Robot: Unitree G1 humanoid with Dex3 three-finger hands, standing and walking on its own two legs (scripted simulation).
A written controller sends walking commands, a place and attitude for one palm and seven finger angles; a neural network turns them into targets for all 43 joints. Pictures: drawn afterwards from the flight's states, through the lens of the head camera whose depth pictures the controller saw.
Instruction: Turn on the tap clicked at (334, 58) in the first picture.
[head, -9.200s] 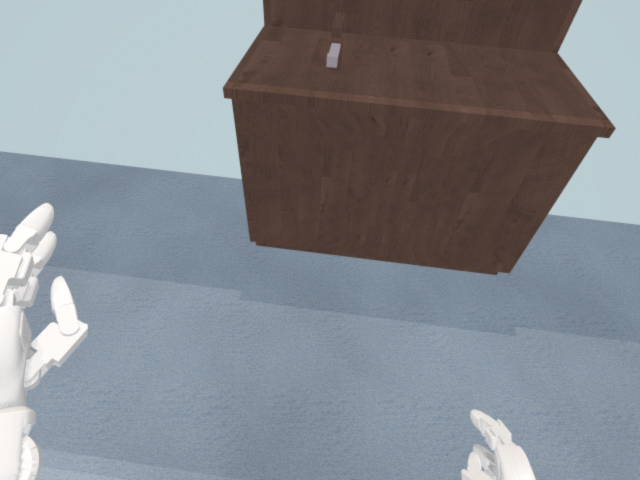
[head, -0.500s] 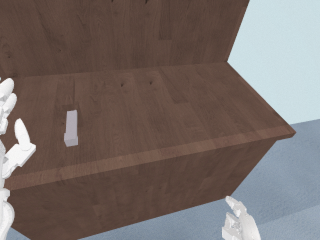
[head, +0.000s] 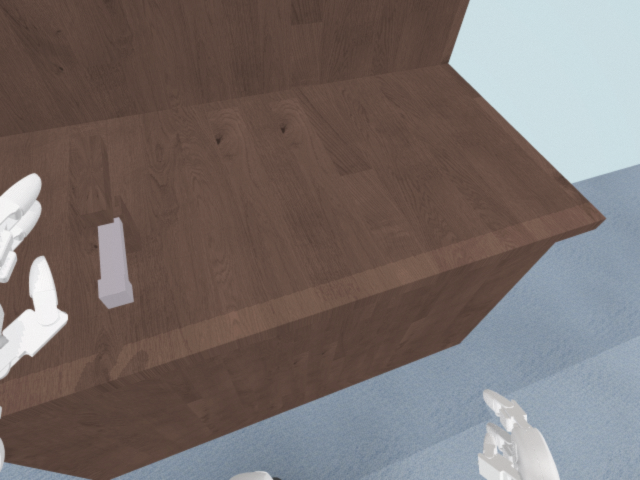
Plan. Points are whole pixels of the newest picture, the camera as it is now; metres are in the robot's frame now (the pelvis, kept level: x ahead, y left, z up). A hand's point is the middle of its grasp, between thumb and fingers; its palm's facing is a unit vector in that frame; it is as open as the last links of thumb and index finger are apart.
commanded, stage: come to a stop and stand still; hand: left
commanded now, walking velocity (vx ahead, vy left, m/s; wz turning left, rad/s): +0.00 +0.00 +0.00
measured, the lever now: (116, 291) +0.30 +0.26 +0.06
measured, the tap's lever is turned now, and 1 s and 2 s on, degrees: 0 0 0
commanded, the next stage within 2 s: look again from close up in 0.30 s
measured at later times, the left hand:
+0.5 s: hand (3, 330) +0.21 +0.28 +0.16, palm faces +0.40 -0.82 -0.40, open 7.4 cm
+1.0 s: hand (13, 349) +0.20 +0.26 +0.16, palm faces +0.38 -0.84 -0.38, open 7.4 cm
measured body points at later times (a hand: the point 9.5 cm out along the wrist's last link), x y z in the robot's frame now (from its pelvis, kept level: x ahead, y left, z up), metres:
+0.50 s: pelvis +0.00 +0.02 +0.00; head +0.03 +0.04 +0.45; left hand +0.18 +0.32 +0.18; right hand +0.20 -0.18 -0.07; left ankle +0.05 +0.09 -0.73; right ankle -0.01 -0.14 -0.73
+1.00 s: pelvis -0.02 +0.01 +0.01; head +0.00 +0.03 +0.45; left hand +0.17 +0.30 +0.18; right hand +0.16 -0.20 -0.07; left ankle +0.05 +0.09 -0.73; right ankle -0.01 -0.14 -0.73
